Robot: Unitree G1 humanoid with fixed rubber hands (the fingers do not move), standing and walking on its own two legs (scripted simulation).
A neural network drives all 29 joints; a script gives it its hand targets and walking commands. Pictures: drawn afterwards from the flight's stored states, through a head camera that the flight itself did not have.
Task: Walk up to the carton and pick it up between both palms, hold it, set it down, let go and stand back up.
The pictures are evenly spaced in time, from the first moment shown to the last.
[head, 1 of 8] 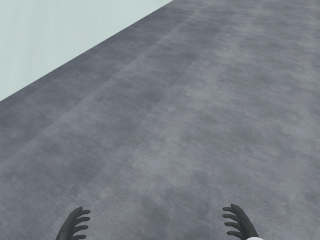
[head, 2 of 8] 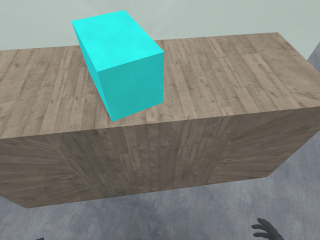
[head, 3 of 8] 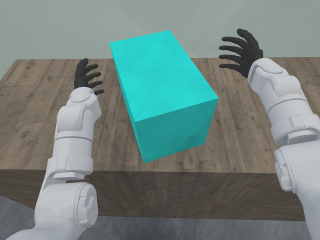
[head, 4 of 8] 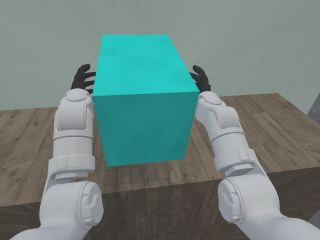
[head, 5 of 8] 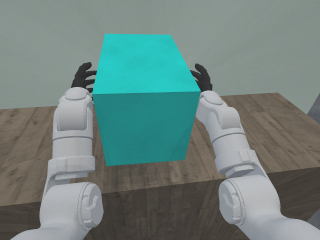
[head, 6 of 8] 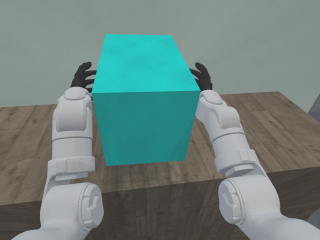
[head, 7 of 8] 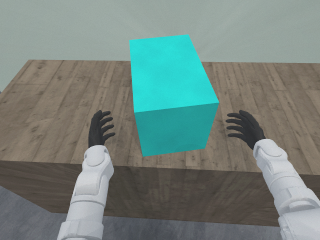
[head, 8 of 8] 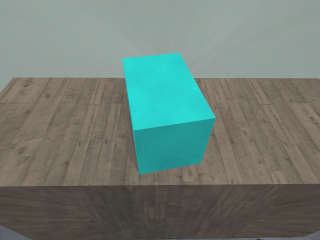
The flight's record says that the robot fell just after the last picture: no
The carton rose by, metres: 0.18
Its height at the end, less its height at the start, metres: +0.00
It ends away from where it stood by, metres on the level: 0.01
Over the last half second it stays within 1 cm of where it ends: yes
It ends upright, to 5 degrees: yes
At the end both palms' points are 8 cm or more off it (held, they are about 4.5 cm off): yes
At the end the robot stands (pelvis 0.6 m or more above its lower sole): yes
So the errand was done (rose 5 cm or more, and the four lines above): yes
